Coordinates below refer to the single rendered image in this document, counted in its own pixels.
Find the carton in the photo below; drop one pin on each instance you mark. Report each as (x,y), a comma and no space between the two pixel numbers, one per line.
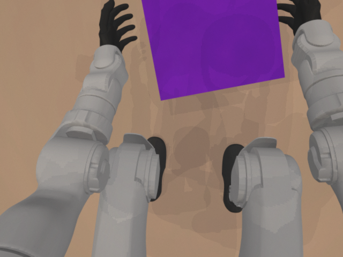
(200,46)

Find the robot left upper arm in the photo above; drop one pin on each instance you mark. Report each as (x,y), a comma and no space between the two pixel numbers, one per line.
(42,225)

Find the robot right hand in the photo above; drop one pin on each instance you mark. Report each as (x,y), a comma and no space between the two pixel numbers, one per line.
(302,11)

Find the right robot shin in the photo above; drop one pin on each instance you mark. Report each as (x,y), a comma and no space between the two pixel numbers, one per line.
(294,170)

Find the robot right foot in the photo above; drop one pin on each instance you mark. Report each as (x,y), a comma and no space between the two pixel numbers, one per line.
(228,161)

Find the robot left hand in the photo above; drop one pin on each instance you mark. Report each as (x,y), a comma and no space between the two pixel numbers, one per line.
(108,33)

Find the robot right upper arm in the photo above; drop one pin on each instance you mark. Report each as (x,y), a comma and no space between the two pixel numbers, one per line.
(325,158)

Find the robot right forearm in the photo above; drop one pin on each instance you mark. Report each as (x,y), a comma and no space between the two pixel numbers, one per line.
(319,62)

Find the robot left forearm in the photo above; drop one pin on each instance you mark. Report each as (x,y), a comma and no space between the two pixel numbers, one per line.
(95,107)

